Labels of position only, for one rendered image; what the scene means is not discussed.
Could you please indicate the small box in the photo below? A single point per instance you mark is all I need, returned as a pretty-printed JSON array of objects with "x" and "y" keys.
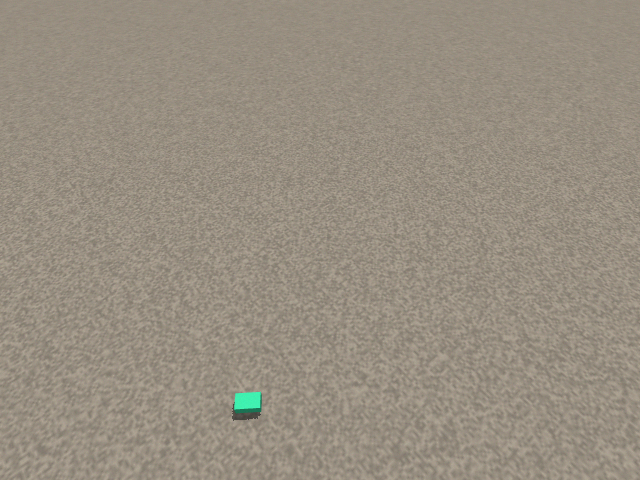
[{"x": 248, "y": 402}]

